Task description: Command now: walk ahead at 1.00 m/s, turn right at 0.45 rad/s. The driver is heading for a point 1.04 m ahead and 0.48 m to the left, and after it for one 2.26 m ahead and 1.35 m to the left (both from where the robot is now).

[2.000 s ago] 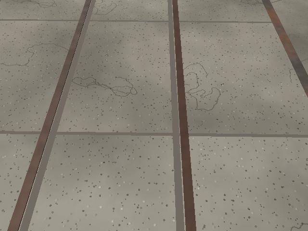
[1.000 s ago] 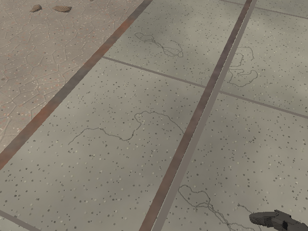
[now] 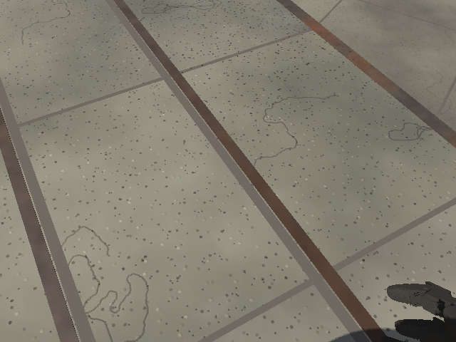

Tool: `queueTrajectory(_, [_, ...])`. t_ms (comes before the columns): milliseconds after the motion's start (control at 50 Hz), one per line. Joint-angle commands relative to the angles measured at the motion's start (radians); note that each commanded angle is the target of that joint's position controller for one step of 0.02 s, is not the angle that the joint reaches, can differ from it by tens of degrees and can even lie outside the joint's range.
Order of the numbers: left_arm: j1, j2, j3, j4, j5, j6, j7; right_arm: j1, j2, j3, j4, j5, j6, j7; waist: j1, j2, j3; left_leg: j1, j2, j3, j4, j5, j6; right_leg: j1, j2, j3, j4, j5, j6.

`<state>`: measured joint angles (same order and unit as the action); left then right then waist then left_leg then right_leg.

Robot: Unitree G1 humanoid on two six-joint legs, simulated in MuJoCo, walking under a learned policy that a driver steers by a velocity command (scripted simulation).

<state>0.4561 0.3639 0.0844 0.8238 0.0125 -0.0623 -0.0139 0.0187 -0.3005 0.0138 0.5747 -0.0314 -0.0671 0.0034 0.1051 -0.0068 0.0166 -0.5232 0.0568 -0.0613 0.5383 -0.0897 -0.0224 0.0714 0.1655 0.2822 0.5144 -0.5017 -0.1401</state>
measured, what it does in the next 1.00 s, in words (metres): walks ahead, turning left: right foot, then left foot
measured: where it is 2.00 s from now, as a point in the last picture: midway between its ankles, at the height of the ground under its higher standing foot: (136, 138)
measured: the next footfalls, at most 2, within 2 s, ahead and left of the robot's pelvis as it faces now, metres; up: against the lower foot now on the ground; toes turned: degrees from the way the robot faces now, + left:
right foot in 0.40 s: +0.52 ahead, -0.06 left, +0.00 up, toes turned +11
left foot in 0.82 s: +0.86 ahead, +0.26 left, +0.00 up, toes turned +36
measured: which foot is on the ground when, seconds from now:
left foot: down 0.00-0.38, up 0.40-0.80, down 0.82-1.00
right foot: down 0.00-0.02, up 0.04-0.38, down 0.40-0.82, up 0.84-1.00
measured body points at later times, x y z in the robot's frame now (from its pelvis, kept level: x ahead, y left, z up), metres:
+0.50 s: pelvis +0.43 +0.04 +0.02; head +0.45 +0.03 +0.47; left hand +0.58 +0.32 -0.06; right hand +0.50 -0.24 -0.11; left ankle +0.27 +0.13 -0.61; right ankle +0.48 -0.07 -0.71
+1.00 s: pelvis +0.84 +0.23 +0.01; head +0.87 +0.23 +0.46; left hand +0.82 +0.52 -0.07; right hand +1.06 +0.03 -0.12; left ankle +0.83 +0.24 -0.71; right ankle +0.96 +0.09 -0.62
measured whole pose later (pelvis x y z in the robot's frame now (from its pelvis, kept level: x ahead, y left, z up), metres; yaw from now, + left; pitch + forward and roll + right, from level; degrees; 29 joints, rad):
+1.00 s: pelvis +0.84 +0.23 +0.01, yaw +42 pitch -1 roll +2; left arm 0.15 0.22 -0.03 0.64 0.07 -0.07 0.00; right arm 0.38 -0.33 -0.06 0.80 -0.01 -0.01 0.01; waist -0.01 0.01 0.05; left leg -0.24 -0.23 -0.01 0.52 -0.27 0.19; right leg -0.58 -0.12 0.10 1.27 -0.38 0.05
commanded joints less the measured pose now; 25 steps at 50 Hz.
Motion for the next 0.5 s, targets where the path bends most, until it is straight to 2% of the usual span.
queueTrajectory(20, [-0.119, -0.008, -0.014, -0.104, 0.011, -0.039, 0.008, 0.638, -0.284, -0.112, 0.124, -0.04, -0.013, -0.045, -0.322, 0.246, -0.3, 0.839, 0.214, -0.318, -0.042, -0.534, 0.094, -0.541, -0.038, -0.057, 0.8, 0.332, 0.01])
queueTrajectory(40, [0.03, -0.049, -0.037, -0.128, -0.017, -0.047, -0.005, 0.536, -0.327, -0.125, 0.14, -0.032, -0.01, -0.024, -0.172, 0.505, -0.333, 0.874, 0.347, -0.94, -0.317, -0.642, 0.216, -0.781, 0.044, -0.08, 0.924, 0.031, 0.026])
queueTrajectory(60, [-0.065, 0.015, -0.037, -0.104, 0.015, -0.031, 0.005, 0.385, -0.206, -0.113, 0.105, -0.017, -0.004, -0.007, -0.162, 0.242, -0.148, 0.748, 0.312, -0.858, -0.308, -0.721, 0.25, -0.873, -0.069, -0.105, 0.948, 0.12, 0.01])
queueTrajectory(80, [-0.17, 0.039, -0.036, -0.12, 0.031, -0.028, -0.007, 0.349, -0.149, -0.104, 0.109, -0.001, -0.005, 0.002, -0.168, 0.077, -0.077, 0.621, 0.26, -0.672, -0.287, -0.611, 0.253, -0.847, -0.109, -0.124, 0.891, 0.188, 0.022])
queueTrajectory(100, [-0.235, 0.04, -0.038, -0.143, 0.044, -0.027, -0.014, 0.343, -0.129, -0.098, 0.131, -0.003, -0.005, 0.008, -0.152, 0.025, -0.039, 0.526, 0.208, -0.556, -0.288, -0.486, 0.234, -0.81, -0.146, -0.149, 0.809, 0.201, 0.033])
queueTrajectory(120, [-0.284, 0.028, -0.043, -0.174, 0.061, -0.022, -0.022, 0.373, -0.106, -0.086, 0.164, 0.001, -0.009, 0.01, -0.137, 0.039, -0.004, 0.459, 0.162, -0.479, -0.29, -0.388, 0.228, -0.795, -0.172, -0.164, 0.745, 0.187, 0.047])
queueTrajectory(140, [-0.301, 0.006, -0.054, -0.192, 0.069, -0.015, -0.027, 0.399, -0.097, -0.081, 0.194, 0.007, -0.014, 0.011, -0.118, 0.079, 0.019, 0.419, 0.13, -0.44, -0.305, -0.337, 0.229, -0.791, -0.192, -0.179, 0.692, 0.161, 0.065])
queueTrajectory(180, [-0.358, -0.012, -0.072, -0.236, 0.073, -0.01, -0.033, 0.442, -0.102, -0.084, 0.222, 0.019, -0.023, 0.009, -0.111, 0.091, 0.048, 0.378, 0.111, -0.402, -0.347, -0.223, 0.256, -0.814, -0.215, -0.21, 0.579, 0.158, 0.101])
queueTrajectory(220, [-0.452, -0.015, -0.092, -0.286, 0.054, -0.018, -0.044, 0.413, -0.125, -0.097, 0.214, 0.017, -0.024, 0.002, -0.104, 0.081, 0.069, 0.264, 0.081, -0.332, -0.407, -0.158, 0.257, -0.72, -0.224, -0.238, 0.362, 0.283, 0.134])
queueTrajectory(260, [-0.495, -0.026, -0.105, -0.297, 0.031, -0.023, -0.057, 0.379, -0.164, -0.114, 0.202, 0.023, -0.024, 0.007, -0.102, 0.085, 0.06, 0.123, 0.045, -0.262, -0.456, -0.073, 0.233, -0.472, -0.182, -0.286, 0.177, 0.401, 0.148])
queueTrajectory(280, [-0.492, -0.016, -0.102, -0.292, 0.024, -0.022, -0.054, 0.389, -0.18, -0.12, 0.202, 0.031, -0.026, 0.014, -0.104, 0.085, 0.047, 0.105, 0.064, -0.27, -0.472, -0.01, 0.23, -0.382, -0.166, -0.301, 0.158, 0.447, 0.147])
queueTrajectory(320, [-0.479, 0.016, -0.088, -0.282, 0.021, -0.021, -0.037, 0.419, -0.179, -0.121, 0.213, 0.041, -0.026, 0.02, -0.102, 0.068, 0.032, 0.189, 0.082, -0.268, -0.408, 0.115, 0.204, -0.325, -0.164, -0.285, 0.089, 0.478, 0.14])
queueTrajectory(340, [-0.44, 0.035, -0.077, -0.268, 0.025, -0.022, -0.025, 0.434, -0.185, -0.122, 0.22, 0.041, -0.025, 0.02, -0.085, 0.057, -0.004, 0.244, 0.075, -0.252, -0.31, 0.255, 0.186, -0.272, -0.148, -0.288, 0.053, 0.436, 0.13])
queueTrajectory(360, [-0.338, 0.056, -0.061, -0.233, 0.033, -0.026, -0.01, 0.447, -0.196, -0.124, 0.229, 0.04, -0.021, 0.02, -0.039, 0.024, -0.075, 0.269, 0.034, -0.213, -0.125, 0.402, 0.166, -0.15, -0.123, -0.302, 0.021, 0.379, 0.116])
queueTrajectory(380, [-0.195, 0.084, -0.043, -0.197, 0.043, -0.031, 0.009, 0.437, -0.2, -0.127, 0.225, 0.043, -0.022, 0.023, 0.032, 0.005, -0.164, 0.178, -0.015, -0.182, 0.114, 0.388, 0.146, 0.051, -0.165, -0.279, 0.035, 0.327, 0.1])
queueTrajectory(400, [-0.003, 0.158, -0.014, -0.186, 0.061, -0.034, 0.033, 0.419, -0.126, -0.108, 0.197, 0.044, -0.032, 0.02, 0.109, -0.091, -0.296, 0.035, -0.069, -0.121, 0.439, 0.111, 0.131, 0.252, -0.406, -0.027, -0.021, -0.024, 0.065])
queueTrajectory(420, [-0.006, 0.215, -0.003, -0.187, 0.079, -0.022, 0.04, 0.494, -0.006, -0.08, 0.156, 0.071, -0.024, 0.013, 0.029, -0.27, -0.372, -0.19, -0.132, -0.046, 0.715, -0.404, 0.122, 0.337, -0.648, 0.447, -0.218, -0.372, 0.004])
queueTrajectory(440, [-0.087, 0.16, -0.003, -0.19, 0.054, -0.014, 0.044, 0.449, -0.064, -0.083, 0.154, 0.048, -0.006, 0.008, 0.0, -0.219, -0.264, -0.293, -0.072, -0.029, 0.811, -0.302, 0.134, 0.22, -0.624, 0.537, -0.283, -0.423, -0.03])
queueTrajectory(460, [-0.146, 0.072, -0.021, -0.19, 0.042, -0.019, 0.039, 0.368, -0.085, -0.089, 0.153, 0.028, 0.007, 0.013, -0.014, -0.116, -0.132, -0.316, -0.026, -0.015, 0.799, -0.23, 0.133, 0.109, -0.574, 0.352, -0.268, -0.276, -0.022])
queueTrajectory(480, [-0.162, 0.029, -0.029, -0.174, 0.039, -0.026, 0.031, 0.323, -0.077, -0.088, 0.155, 0.019, 0.015, 0.024, -0.029, -0.058, -0.058, -0.296, 0.004, -0.014, 0.765, -0.196, 0.124, 0.014, -0.526, 0.196, -0.274, -0.068, -0.014])
queueTrajectory(500, [-0.163, 0.01, -0.033, -0.159, 0.04, -0.033, 0.03, 0.305, -0.064, -0.088, 0.156, 0.012, 0.027, 0.034, -0.051, -0.066, -0.021, -0.273, 0.023, -0.013, 0.742, -0.189, 0.114, -0.049, -0.489, 0.086, -0.29, 0.062, 0.003])
Over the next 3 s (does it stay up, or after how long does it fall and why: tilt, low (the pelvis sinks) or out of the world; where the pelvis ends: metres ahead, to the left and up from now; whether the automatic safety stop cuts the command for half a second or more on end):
stays up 1.28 0.52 0.03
